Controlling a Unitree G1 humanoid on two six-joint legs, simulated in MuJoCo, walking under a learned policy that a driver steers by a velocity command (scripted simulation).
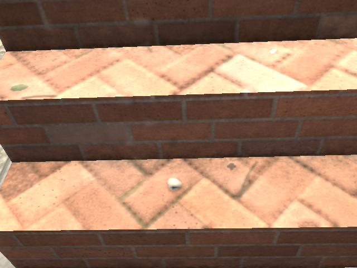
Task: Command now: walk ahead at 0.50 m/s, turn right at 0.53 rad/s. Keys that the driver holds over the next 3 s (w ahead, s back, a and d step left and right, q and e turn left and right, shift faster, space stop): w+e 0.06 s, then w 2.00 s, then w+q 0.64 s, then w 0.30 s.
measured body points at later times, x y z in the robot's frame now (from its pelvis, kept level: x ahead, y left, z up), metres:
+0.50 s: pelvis +0.16 +0.04 +0.11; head +0.18 +0.02 +0.56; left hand +0.20 +0.29 -0.04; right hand +0.34 -0.18 +0.02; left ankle +0.23 +0.12 -0.50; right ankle +0.02 -0.08 -0.53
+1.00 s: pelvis +0.25 -0.05 +0.19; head +0.22 -0.07 +0.64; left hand +0.18 +0.20 +0.06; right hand +0.54 -0.23 +0.17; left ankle +0.18 +0.11 -0.34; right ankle +0.28 -0.13 -0.49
